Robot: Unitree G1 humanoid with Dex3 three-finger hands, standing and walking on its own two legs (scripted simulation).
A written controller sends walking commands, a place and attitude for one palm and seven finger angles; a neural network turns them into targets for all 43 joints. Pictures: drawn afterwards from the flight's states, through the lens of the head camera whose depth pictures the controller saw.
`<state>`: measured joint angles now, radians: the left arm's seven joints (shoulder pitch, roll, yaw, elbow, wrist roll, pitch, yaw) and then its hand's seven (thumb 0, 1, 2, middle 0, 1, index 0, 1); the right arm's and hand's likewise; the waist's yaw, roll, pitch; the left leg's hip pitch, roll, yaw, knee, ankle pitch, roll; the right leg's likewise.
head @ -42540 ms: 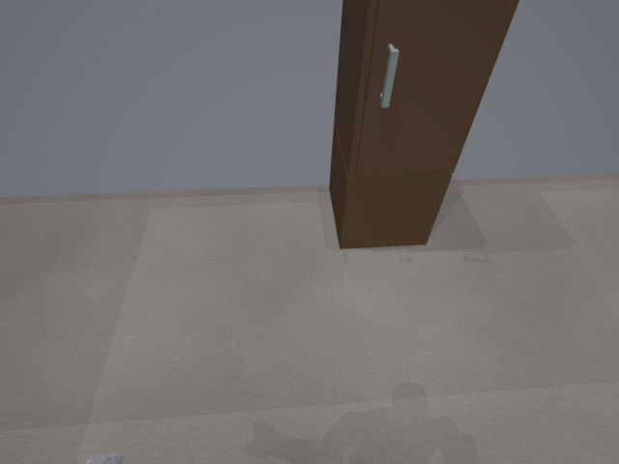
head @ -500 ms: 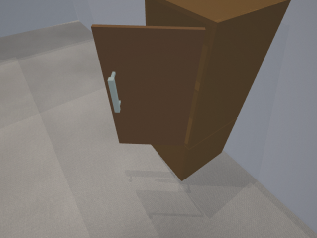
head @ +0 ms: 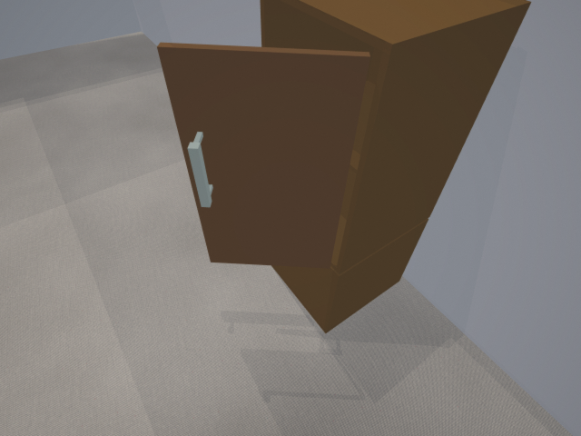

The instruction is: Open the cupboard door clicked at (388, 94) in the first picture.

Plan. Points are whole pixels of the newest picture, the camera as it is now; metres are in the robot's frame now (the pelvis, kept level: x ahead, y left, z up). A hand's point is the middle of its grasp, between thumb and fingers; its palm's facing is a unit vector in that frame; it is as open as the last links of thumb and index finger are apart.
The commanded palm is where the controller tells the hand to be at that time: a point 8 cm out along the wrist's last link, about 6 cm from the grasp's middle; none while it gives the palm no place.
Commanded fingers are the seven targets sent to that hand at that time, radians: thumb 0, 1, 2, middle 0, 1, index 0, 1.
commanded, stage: shuffle to correct the standing spot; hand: left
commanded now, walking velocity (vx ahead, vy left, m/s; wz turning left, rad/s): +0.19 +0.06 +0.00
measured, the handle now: (202, 170) +0.59 +0.22 +0.01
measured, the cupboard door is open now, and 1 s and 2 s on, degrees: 52 52 52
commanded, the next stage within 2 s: come to a stop and stand still in 0.12 s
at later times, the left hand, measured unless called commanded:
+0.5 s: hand out of the picture +0.02 +0.19 -0.19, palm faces +0.05 -0.98 -0.17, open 7.4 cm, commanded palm none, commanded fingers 0.00 0.90 0.90 -0.20 -0.30 -0.20 -0.30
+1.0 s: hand out of the picture +0.04 +0.16 -0.18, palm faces +0.09 -0.98 -0.17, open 7.3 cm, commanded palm none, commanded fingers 0.00 0.90 0.90 -0.20 -0.30 -0.20 -0.30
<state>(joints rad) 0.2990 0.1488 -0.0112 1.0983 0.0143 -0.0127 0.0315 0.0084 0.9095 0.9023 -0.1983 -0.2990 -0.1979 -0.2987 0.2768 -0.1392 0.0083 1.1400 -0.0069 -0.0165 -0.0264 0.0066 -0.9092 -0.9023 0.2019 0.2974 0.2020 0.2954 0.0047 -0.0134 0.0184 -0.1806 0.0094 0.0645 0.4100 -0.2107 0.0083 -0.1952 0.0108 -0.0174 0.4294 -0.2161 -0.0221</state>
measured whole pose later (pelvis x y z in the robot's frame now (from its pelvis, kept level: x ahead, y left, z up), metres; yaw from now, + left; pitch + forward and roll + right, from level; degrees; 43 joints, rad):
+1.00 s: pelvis +0.04 +0.00 +0.00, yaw +0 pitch +0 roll +0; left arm 0.31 0.14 0.04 1.07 0.02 0.00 0.03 0.01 0.93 0.90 -0.20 -0.30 -0.20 -0.30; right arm 0.33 -0.14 -0.01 1.14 -0.01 0.00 -0.03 0.01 -0.91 -0.90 0.20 0.30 0.20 0.30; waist 0.02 -0.02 0.02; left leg -0.16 0.03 0.06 0.47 -0.30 -0.01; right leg -0.18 0.01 -0.08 0.47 -0.28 -0.04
